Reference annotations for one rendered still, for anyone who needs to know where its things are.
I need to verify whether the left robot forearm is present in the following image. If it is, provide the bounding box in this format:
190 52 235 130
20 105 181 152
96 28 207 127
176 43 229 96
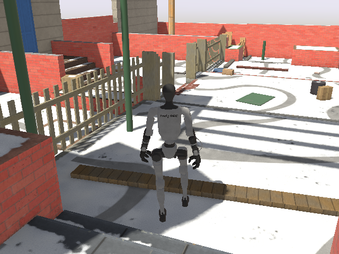
140 128 150 151

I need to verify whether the left robot upper arm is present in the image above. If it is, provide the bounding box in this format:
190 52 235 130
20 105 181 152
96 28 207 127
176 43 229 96
145 107 158 136

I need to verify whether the robot right hand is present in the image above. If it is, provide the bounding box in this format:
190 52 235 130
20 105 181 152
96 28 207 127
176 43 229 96
189 154 201 169

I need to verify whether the robot left hand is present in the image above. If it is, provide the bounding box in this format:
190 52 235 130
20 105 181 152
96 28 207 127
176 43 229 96
140 150 151 162

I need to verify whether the right robot shin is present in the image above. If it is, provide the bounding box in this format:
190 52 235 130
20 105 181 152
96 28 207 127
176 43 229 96
181 166 188 200

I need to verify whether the humanoid robot torso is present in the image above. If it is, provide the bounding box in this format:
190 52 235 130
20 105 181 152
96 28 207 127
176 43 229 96
157 105 182 159

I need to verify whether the right robot forearm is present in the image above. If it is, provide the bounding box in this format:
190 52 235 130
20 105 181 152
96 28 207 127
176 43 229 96
189 129 199 156

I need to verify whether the right robot upper arm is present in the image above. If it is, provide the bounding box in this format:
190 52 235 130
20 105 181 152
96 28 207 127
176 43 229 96
180 106 194 137

